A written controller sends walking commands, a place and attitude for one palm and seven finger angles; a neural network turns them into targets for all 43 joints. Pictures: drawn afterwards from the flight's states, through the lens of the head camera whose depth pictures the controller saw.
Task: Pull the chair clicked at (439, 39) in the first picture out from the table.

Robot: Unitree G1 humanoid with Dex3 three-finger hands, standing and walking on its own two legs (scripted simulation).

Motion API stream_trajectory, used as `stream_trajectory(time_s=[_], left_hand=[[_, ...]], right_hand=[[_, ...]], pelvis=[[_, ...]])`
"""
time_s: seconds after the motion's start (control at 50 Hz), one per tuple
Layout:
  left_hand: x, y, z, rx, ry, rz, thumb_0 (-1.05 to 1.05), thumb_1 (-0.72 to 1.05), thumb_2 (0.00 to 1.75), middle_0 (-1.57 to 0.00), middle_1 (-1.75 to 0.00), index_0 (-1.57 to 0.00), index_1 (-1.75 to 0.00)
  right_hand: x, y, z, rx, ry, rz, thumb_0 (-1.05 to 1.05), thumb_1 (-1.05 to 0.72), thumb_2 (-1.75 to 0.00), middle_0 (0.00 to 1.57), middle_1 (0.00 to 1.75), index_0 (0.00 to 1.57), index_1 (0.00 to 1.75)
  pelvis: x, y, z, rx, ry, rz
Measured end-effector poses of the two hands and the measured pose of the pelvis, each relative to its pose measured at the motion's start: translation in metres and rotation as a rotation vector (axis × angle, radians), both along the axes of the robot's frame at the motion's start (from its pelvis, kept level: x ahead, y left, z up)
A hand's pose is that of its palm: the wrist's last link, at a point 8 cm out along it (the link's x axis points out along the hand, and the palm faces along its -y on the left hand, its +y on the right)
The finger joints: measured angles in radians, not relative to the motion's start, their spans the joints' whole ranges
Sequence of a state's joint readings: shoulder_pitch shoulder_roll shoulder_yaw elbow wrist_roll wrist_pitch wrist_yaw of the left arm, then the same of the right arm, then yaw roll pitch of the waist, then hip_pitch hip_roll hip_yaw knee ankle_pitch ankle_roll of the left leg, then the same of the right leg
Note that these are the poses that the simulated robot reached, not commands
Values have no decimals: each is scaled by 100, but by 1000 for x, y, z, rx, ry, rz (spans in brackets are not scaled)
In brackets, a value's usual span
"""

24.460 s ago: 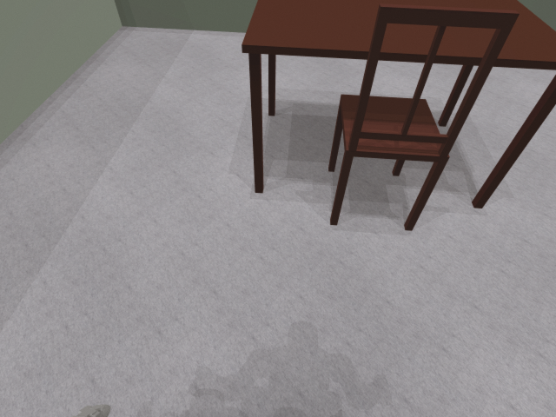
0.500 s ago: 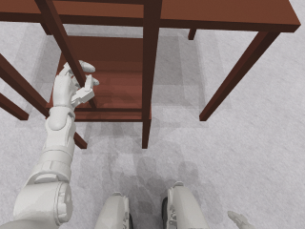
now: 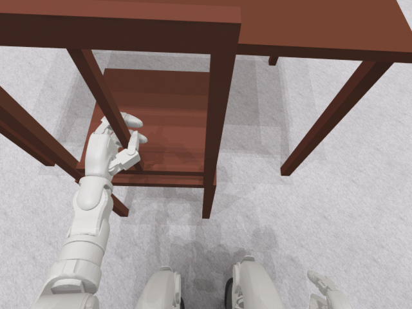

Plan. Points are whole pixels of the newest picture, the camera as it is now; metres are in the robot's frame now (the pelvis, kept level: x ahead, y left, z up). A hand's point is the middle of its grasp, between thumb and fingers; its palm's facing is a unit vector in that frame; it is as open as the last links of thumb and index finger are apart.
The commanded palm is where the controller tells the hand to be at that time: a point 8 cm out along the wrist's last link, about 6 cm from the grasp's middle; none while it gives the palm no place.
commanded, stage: step backward, pulling the chair out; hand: left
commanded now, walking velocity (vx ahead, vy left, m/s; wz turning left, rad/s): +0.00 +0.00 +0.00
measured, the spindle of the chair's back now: (119, 127) +0.43 +0.16 +0.05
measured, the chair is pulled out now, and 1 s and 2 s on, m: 0.04 0.17 0.28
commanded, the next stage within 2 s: none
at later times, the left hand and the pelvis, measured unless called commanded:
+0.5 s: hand (145, 159) +0.38 +0.11 +0.03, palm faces -0.07 -0.99 -0.14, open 4.9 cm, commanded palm +0.36 +0.16 +0.04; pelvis +0.00 +0.01 +0.10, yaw -2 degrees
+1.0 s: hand (145, 212) +0.28 +0.10 +0.03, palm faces -0.08 -0.98 -0.16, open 5.0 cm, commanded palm +0.29 +0.15 +0.04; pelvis -0.06 +0.01 +0.10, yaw -3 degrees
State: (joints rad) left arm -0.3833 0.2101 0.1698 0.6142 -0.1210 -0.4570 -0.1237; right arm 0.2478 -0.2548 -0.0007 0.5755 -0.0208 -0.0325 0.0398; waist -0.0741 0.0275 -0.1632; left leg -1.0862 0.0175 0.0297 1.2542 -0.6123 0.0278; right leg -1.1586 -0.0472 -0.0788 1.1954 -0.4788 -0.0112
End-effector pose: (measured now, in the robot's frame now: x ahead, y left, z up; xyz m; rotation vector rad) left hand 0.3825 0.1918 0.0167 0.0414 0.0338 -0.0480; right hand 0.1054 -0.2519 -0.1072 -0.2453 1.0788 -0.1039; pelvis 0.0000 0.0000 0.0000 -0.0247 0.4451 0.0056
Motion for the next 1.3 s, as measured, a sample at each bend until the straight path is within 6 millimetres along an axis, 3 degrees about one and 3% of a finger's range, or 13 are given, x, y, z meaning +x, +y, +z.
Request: stream_trajectory(time_s=[0.08,0.2,0.26,0.42,0.56,0.76,0.98,1.08,1.3], left_hand=[[0,-2,5,42,46,22,1,77,84,-46,-140,-42,-145],[-6,-9,23,55,309,125,2,78,83,-36,-120,-44,-145],[-7,-14,27,58,381,122,3,77,83,-35,-113,-46,-145],[-10,-23,33,128,468,29,3,77,82,-35,-115,-49,-145],[-28,-29,34,131,470,14,3,77,82,-34,-116,-49,-145],[-69,-35,34,133,478,38,3,76,83,-34,-115,-49,-145],[-111,-36,35,143,481,22,3,75,83,-34,-115,-49,-145],[-123,-33,35,154,474,11,3,74,83,-35,-116,-50,-145],[-136,-34,35,170,470,79,3,72,85,-38,-117,-50,-145]], right_hand=[[6,1,4,1,2,-35,0,-91,-90,20,30,20,30],[0,11,53,5,42,-152,0,-91,-90,20,30,20,30],[-7,8,73,-25,72,-162,0,-91,-90,20,30,20,30],[-33,-12,96,-114,123,-223,0,-91,-90,21,30,21,30],[-55,-12,98,-109,122,-265,0,-91,-90,20,30,20,30],[-74,1,83,-33,85,-259,0,-91,-90,21,30,21,30],[-103,-10,89,-84,30,-238,0,-91,-90,21,30,21,30],[-114,-8,89,-97,10,-234,0,-91,-90,20,30,20,30],[-124,-4,70,-20,-17,-215,0,-91,-90,21,30,21,30]], pelvis=[[-4,-3,7,12,-56,2],[7,-1,61,26,-157,-4],[13,0,79,26,-185,-4],[12,9,98,7,-249,-23],[-2,12,101,14,-287,-60],[-30,3,98,29,-332,-72],[-62,11,98,34,-367,-58],[-70,14,96,39,-387,-71],[-96,-3,88,47,-400,-62]])
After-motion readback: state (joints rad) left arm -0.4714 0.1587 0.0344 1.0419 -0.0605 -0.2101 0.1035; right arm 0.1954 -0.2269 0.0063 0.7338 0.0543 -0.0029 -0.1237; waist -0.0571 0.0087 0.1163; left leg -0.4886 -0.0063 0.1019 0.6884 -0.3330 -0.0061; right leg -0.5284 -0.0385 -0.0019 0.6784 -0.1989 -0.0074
